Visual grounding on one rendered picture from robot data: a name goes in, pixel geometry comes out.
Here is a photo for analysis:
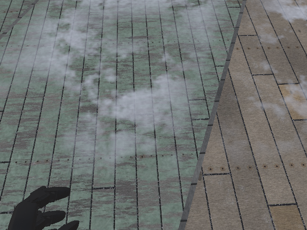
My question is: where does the left robot hand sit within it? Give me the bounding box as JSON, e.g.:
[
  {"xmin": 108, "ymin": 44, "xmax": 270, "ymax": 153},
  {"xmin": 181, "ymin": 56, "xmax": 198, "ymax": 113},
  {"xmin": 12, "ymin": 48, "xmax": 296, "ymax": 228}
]
[{"xmin": 6, "ymin": 186, "xmax": 80, "ymax": 230}]

